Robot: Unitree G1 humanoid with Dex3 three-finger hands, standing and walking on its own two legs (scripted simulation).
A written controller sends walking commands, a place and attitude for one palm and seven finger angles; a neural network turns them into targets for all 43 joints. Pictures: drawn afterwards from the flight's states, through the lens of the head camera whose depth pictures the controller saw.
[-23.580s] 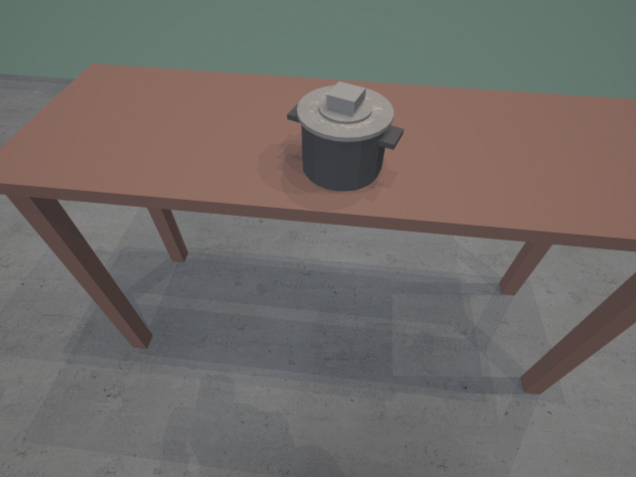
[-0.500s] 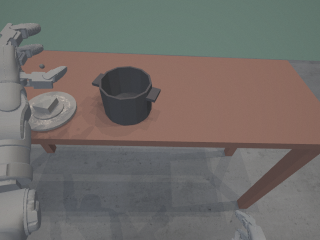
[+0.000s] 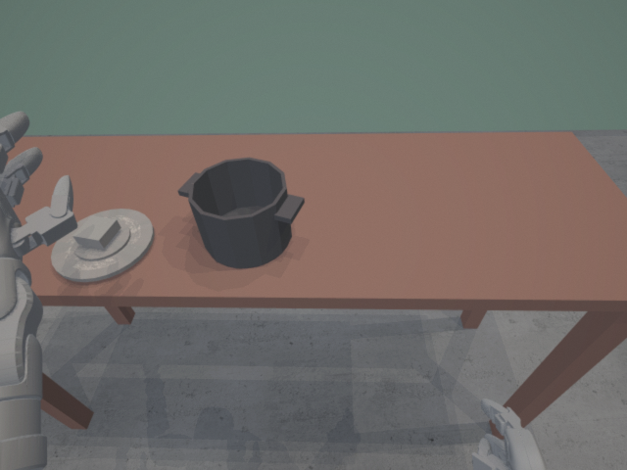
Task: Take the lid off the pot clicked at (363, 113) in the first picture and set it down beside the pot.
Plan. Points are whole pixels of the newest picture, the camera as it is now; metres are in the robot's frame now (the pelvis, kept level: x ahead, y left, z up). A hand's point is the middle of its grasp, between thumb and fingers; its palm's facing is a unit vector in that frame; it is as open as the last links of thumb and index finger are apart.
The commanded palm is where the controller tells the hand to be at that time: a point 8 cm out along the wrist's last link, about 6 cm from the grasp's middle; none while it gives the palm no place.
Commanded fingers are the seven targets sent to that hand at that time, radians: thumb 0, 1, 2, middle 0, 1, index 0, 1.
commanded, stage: draw the hand back to the body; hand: left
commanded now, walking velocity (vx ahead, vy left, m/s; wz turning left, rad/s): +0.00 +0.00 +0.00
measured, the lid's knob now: (97, 231) +0.45 +0.41 +0.03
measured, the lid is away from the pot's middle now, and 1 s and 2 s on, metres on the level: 0.25 0.25 0.25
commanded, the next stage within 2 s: step back with the hand held close in 0.98 s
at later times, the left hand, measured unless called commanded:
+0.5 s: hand (15, 280) +0.22 +0.29 +0.21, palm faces +0.48 -0.84 -0.26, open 7.5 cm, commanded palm +0.16 +0.31 +0.21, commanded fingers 0.00 0.90 0.90 -0.20 -0.30 -0.20 -0.30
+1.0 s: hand out of the picture +0.13 +0.28 +0.21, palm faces +0.47 -0.83 -0.31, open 7.5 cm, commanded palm +0.08 +0.32 +0.21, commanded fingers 0.00 0.90 0.90 -0.20 -0.30 -0.20 -0.30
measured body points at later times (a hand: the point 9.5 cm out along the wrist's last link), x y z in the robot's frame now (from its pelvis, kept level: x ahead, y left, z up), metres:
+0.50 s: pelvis -0.02 +0.02 +0.00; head -0.04 +0.00 +0.45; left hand +0.19 +0.33 +0.23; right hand +0.18 -0.19 -0.08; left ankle +0.00 +0.15 -0.74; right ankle -0.06 -0.10 -0.74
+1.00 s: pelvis -0.04 +0.03 +0.00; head -0.08 +0.02 +0.45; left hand +0.10 +0.32 +0.22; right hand +0.17 -0.17 -0.07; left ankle +0.00 +0.15 -0.74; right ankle -0.06 -0.10 -0.74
